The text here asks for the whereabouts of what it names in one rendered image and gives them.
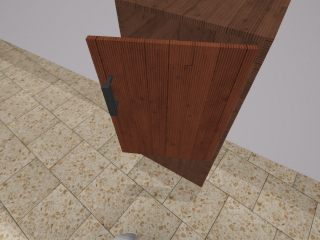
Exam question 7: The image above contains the cupboard door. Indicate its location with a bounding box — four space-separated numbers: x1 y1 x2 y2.
85 35 259 161

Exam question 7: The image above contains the handle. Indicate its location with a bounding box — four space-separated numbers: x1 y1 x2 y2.
101 74 119 116

